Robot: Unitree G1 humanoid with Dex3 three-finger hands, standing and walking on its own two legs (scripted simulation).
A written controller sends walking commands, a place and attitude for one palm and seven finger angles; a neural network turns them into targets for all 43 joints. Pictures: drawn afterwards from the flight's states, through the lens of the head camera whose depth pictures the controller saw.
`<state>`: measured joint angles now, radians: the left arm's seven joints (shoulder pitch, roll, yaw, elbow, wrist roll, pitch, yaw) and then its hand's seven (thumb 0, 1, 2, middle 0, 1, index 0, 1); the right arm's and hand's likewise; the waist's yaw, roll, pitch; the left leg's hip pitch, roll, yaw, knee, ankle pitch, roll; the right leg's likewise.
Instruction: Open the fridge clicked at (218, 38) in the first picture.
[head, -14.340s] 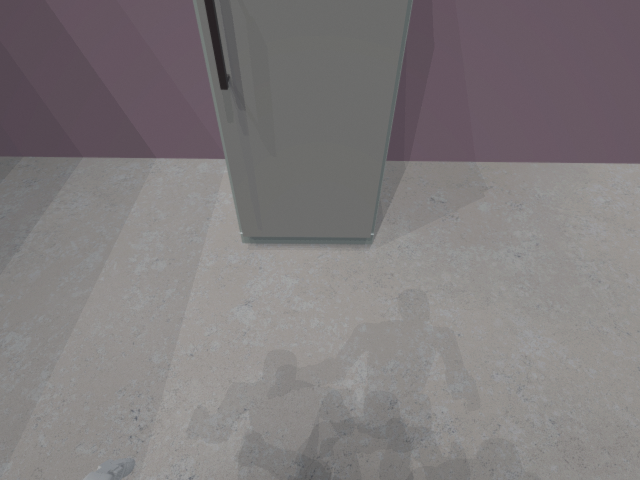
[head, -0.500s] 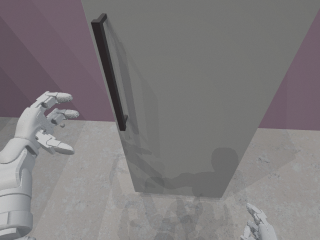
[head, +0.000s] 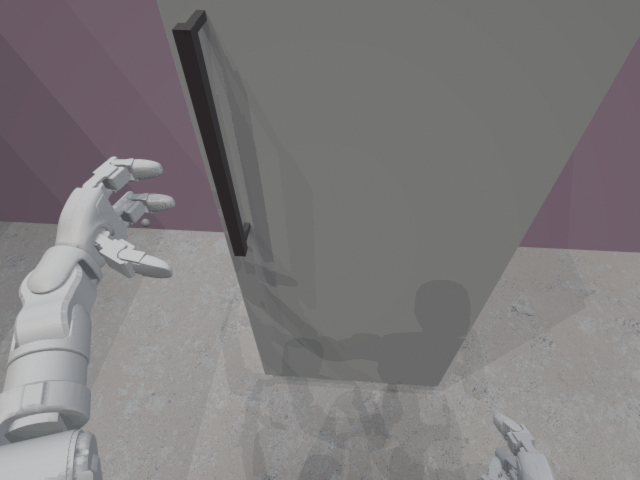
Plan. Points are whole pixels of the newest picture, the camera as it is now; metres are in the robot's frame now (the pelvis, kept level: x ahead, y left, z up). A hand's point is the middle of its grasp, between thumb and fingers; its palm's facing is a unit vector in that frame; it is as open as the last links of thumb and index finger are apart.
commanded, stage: move the hooked fingers beside the handle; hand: left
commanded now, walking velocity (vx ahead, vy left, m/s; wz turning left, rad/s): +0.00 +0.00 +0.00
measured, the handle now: (223, 158) +0.48 +0.16 +0.16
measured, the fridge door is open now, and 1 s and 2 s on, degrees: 0 0 0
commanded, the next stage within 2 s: feel for the door with the fingertips in 1.64 s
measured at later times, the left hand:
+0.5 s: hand (174, 198) +0.42 +0.22 +0.14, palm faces -0.02 -1.00 -0.01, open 14.0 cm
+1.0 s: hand (182, 201) +0.42 +0.21 +0.13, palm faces +0.01 -1.00 -0.02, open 14.0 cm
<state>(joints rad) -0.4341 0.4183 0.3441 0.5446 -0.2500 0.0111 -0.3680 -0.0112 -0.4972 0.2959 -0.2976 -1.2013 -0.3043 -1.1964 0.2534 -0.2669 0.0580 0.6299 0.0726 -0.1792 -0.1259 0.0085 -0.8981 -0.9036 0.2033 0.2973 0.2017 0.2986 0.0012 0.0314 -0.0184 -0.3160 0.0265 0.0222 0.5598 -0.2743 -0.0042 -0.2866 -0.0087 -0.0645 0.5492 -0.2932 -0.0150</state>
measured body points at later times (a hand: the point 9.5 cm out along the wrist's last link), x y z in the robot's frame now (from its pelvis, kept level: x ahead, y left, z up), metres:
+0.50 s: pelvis +0.01 +0.01 +0.00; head +0.03 +0.00 +0.45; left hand +0.41 +0.27 +0.14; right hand +0.10 -0.26 -0.11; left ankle +0.01 +0.12 -0.73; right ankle +0.00 -0.11 -0.73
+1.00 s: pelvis +0.00 +0.00 +0.00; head +0.02 -0.01 +0.45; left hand +0.41 +0.26 +0.14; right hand +0.09 -0.26 -0.11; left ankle +0.01 +0.12 -0.73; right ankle +0.00 -0.11 -0.73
